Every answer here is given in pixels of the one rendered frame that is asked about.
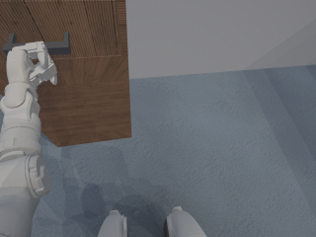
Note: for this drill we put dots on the left robot thigh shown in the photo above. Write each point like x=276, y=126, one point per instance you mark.
x=114, y=225

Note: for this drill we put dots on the left robot upper arm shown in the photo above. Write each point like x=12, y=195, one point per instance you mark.
x=23, y=182

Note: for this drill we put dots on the drawer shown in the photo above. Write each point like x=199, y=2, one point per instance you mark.
x=92, y=25

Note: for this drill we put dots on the right robot thigh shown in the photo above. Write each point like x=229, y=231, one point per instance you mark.
x=182, y=224

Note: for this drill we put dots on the cabinet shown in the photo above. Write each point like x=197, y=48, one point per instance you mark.
x=91, y=100

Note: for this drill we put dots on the robot thigh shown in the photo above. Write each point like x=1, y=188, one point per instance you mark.
x=182, y=224
x=114, y=225

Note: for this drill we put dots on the handle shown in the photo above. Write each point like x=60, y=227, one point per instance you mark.
x=53, y=47

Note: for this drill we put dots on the robot left hand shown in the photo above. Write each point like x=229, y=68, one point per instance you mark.
x=20, y=68

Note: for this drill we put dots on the left robot forearm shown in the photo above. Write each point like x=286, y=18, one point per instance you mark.
x=21, y=128

